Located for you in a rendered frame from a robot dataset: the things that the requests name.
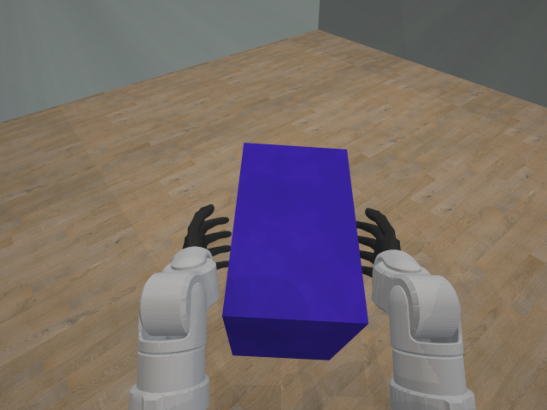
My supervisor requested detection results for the right robot hand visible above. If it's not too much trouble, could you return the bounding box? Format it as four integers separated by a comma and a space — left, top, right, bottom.
356, 208, 401, 277

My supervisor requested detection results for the left robot forearm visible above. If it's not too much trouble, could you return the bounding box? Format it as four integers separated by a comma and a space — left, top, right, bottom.
128, 247, 220, 410

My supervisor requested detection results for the left robot hand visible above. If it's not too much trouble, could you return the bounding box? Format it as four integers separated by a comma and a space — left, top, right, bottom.
183, 204, 232, 270

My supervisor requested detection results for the right robot forearm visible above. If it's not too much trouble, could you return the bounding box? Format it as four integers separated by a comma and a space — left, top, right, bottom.
371, 249, 476, 410

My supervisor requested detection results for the carton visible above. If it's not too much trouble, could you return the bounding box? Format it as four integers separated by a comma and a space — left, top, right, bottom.
222, 143, 368, 360

